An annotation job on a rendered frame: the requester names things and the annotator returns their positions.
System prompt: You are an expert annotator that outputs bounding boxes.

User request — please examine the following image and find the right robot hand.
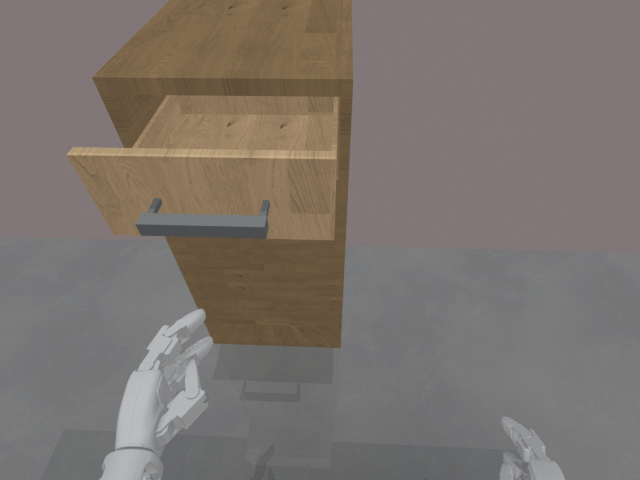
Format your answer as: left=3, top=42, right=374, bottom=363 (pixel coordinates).
left=499, top=416, right=565, bottom=480

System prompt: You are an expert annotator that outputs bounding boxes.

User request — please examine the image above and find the drawer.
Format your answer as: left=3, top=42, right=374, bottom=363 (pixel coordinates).
left=67, top=95, right=339, bottom=240

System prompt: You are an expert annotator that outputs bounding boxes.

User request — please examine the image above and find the cabinet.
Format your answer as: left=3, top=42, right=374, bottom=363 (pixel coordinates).
left=92, top=0, right=353, bottom=348

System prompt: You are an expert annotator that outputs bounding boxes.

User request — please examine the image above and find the robot left forearm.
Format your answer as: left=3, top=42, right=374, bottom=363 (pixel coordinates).
left=99, top=447, right=164, bottom=480

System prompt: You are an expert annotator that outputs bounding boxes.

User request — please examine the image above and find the handle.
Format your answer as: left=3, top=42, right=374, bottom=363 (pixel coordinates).
left=135, top=198, right=270, bottom=239

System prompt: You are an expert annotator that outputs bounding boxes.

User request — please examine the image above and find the left robot hand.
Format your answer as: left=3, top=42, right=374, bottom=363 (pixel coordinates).
left=115, top=309, right=213, bottom=458

